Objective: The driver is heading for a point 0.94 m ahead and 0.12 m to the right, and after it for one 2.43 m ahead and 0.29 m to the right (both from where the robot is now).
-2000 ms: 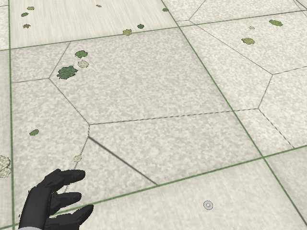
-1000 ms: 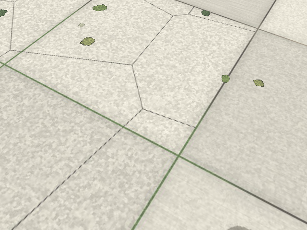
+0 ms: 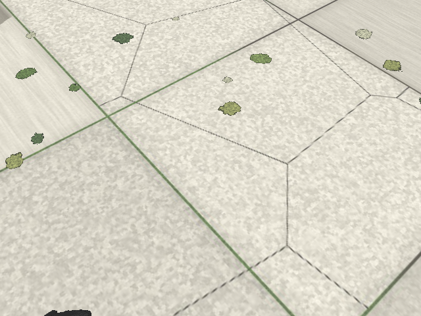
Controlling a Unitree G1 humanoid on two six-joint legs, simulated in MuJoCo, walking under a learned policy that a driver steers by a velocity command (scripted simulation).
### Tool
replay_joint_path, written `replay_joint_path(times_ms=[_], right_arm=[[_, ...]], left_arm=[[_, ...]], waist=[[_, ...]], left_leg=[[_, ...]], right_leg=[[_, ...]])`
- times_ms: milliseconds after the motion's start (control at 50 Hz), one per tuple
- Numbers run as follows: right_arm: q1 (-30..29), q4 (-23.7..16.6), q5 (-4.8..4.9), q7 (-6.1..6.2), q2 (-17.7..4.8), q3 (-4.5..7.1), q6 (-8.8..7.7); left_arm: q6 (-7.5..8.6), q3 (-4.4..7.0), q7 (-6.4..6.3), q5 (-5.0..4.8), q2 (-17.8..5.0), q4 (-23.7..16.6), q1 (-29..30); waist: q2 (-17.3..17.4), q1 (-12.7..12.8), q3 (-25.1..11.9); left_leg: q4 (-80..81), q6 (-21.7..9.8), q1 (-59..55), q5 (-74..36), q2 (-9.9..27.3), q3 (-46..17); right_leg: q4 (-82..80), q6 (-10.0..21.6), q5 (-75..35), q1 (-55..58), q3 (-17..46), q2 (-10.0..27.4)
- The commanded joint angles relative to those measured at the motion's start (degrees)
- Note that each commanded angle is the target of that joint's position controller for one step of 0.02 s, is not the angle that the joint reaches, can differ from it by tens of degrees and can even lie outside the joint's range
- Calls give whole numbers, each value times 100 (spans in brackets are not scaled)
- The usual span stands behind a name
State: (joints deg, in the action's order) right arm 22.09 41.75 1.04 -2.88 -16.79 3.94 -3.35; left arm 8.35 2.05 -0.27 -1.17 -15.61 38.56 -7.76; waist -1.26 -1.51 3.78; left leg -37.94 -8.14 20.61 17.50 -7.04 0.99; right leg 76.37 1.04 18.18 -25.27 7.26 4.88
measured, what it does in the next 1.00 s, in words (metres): walks ahead: right foot, then left foot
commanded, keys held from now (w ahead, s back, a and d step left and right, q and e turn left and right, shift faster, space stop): w+q+shift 0.24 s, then w+e+shift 0.76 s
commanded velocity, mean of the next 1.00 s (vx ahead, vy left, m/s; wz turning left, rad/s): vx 0.99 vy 0.00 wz -0.08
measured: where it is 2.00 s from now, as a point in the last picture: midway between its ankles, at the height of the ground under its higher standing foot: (197, 120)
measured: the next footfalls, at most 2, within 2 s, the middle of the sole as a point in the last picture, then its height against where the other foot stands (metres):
right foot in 0.30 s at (235, 291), level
left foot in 0.72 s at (131, 222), level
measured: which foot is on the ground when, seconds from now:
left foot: down 0.00-0.32, up 0.34-0.70, down 0.72-1.00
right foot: up 0.00-0.28, down 0.30-0.72, up 0.74-1.00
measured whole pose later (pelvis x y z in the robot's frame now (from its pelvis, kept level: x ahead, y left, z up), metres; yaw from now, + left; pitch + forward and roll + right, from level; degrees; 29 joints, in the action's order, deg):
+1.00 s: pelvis +0.85 +0.12 +0.01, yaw -8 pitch +0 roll +4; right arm 24.7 48.7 -0.2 0.6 -19.7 5.6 -5.4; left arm 1.3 4.0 1.9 -1.9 -20.5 33.4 -7.6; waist -2.6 -5.4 0.7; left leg -17.6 2.1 -3.8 21.1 -1.1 9.1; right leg 64.4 1.9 5.9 -48.1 -0.2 7.4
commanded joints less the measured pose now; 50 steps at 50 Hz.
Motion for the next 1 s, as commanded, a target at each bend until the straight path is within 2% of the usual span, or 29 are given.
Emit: replay_joint_path(times_ms=[20,100,140,200,240,260,280,300,320,340,360,380,400,420,440,480,520,580,660,700,720,740,760,780,820,840,880,960,1000], right_arm=[[-358,-671,10,130,-728,158,-202],[-29,-487,74,381,-577,67,-139],[148,-371,101,420,-693,107,-75],[266,-214,184,447,-784,166,-87],[178,-158,198,512,-775,201,-53],[153,-111,113,532,-814,221,-25],[108,-80,-44,490,-868,225,9],[-286,-181,-209,404,-895,176,27],[-367,-333,-360,363,-303,-25,-19],[1176,-290,152,283,351,-200,-101],[814,-149,263,292,-245,-209,-137],[-275,-355,197,225,-523,-192,-193],[-1146,-587,-4,218,-504,-228,-293],[-1590,-769,-160,217,-443,-222,-380],[-1622,-831,-144,171,-318,-246,-423],[-1553,-837,-147,156,-208,-302,-458],[-1792,-997,-211,140,-139,-368,-511],[-2383,-1140,-171,57,-117,-414,-599],[-2371,-1122,-37,181,-476,-174,-538],[-1592,-1024,0,278,-746,40,-541],[-309,-841,-18,350,-1041,175,-512],[495,-652,-120,325,-1542,269,-402],[353,-588,-48,274,-1319,245,-358],[54,-580,0,296,-896,166,-341],[-329,-396,-178,297,-471,62,-283],[-557,-309,-259,298,-299,27,-288],[-843,-178,-161,272,-83,3,-314],[-1171,-83,-127,334,-496,104,-394],[-1054,-8,-120,368,-763,154,-411]], left_arm=[[-24,210,4,159,-713,-391,-265],[-80,105,39,256,-404,-806,1007],[-44,55,97,182,-215,-994,1509],[40,197,139,-10,-490,-1159,1744],[75,313,141,-93,-744,-1160,1631],[91,398,136,-111,-912,-1054,1189],[91,517,104,-116,-1146,-849,345],[11,574,42,-136,-1291,-606,-893],[-91,507,-14,-19,-1424,-330,-2299],[-45,544,154,156,-1655,77,-2413],[-48,393,208,76,-878,-94,-2053],[-114,321,171,84,-514,-94,-1776],[-144,340,216,119,-659,-27,-1735],[-125,337,256,116,-695,9,-1610],[-113,280,247,157,-588,42,-1528],[-132,212,245,33,-408,128,-1561],[-157,245,153,-93,-583,168,-1521],[-227,357,32,-136,-895,86,-1395],[-326,340,13,-204,-787,218,-1915],[-361,317,37,-148,-745,230,-1913],[-361,228,54,-2,-537,46,-1666],[-295,-1,27,-206,214,-117,-2421],[-318,-22,-55,-411,-26,-142,-2380],[-354,49,-92,-364,-302,-157,-1773],[-425,84,-41,-104,-316,-265,-1087],[-499,103,23,-102,-223,-346,-1001],[-672,79,111,-178,-47,-485,-828],[-707,13,245,-61,-129,-765,-426],[-664,8,347,-24,-255,-850,63]], waist=[[163,400,-194],[360,6,339],[546,-259,255],[795,-357,60],[937,-202,8],[1068,23,-254],[1215,430,-814],[1342,1164,-1440],[503,1527,-2412],[-3577,470,-3076],[-2528,713,-2269],[-1259,856,-1468],[-7,834,-874],[265,672,-621],[98,438,-479],[-142,221,-310],[-108,99,-5],[-140,225,169],[-267,218,55],[-227,-321,-454],[119,-958,-1345],[2037,-652,-2512],[2295,-586,-2139],[1579,-645,-1158],[550,-384,-326],[724,-148,-126],[749,81,56],[378,312,271],[39,142,411]], left_leg=[[2638,-1083,-715,807,1266,-2850],[2576,-782,42,-978,687,-1836],[2550,-568,108,-986,609,-1800],[2370,-400,-357,-824,831,-2293],[1997,-294,-1128,-1420,1040,-2567],[1645,-250,-1666,-2631,1158,-2467],[849,-154,-2037,-4159,1151,-2264],[-541,36,-1667,-4985,1053,-1915],[-2740,118,-355,-3435,819,-1783],[-4894,531,1589,992,-284,-1459],[-4984,373,2239,800,289,-1396],[-4893,266,2347,543,528,-1173],[-4464,208,2201,429,643,-976],[-3831,200,2088,340,786,-970],[-3453,217,1875,263,906,-1028],[-2595,358,1724,254,976,-971],[-1584,573,1636,302,1074,-906],[-136,795,72,-1435,800,-601],[515,930,-1088,-1683,651,-607],[684,756,-2109,-1129,689,-569],[568,457,-3603,-253,1460,-1302],[1490,-422,-5133,2137,3005,-4352],[2229,-495,-4734,3498,3221,-5730],[2318,-344,-4025,2936,3021,-4910],[2310,-206,-2661,918,2601,-3117],[2386,-155,-2124,344,2441,-2507],[2585,-12,-1656,-399,2294,-1550],[2991,61,-1248,-1474,2175,-162],[3187,234,-1247,-1664,1943,511]], right_leg=[[-740,-116,-454,-1244,71,200],[-2850,-512,-1901,-947,-495,-222],[-3914,-566,-2402,-514,-692,-512],[-4782,-531,-2758,93,-395,-654],[-5047,-442,-2446,109,-217,-593],[-4947,-339,-2277,311,-386,-592],[-4760,-152,-2157,1052,-665,-669],[-4505,48,-1862,2343,-758,-493],[-3776,279,-403,4347,388,223],[-5736,1583,1884,5567,4476,1586],[-6235,1462,2950,5203,4972,1374],[-6124,1364,2287,4425,3851,1111],[-6184,1274,1192,3460,3271,802],[-6192,1299,474,2929,2876,587],[-6289,1332,127,2543,2638,403],[-6467,1469,-283,2172,2374,233],[-6624,1564,-282,1566,2310,405],[-6823,1266,-205,177,1716,133],[-6348,877,-324,335,1644,128],[-4797,546,-1609,423,1333,-203],[-2955,319,-1442,-362,951,-458],[-729,90,1062,-1770,362,-917],[393,116,915,-2672,195,-493],[764,120,456,-3053,20,-267],[492,159,-44,-2710,-139,156],[281,172,-127,-2442,-59,334],[6,175,-65,-2340,-65,544],[-969,44,-1275,-2265,-214,598],[-2004,126,-2112,-1836,-663,423]])
Over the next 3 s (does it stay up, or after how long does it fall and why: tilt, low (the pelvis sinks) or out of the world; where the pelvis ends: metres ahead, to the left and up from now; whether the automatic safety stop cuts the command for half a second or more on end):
stays up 1.33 0.07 0.02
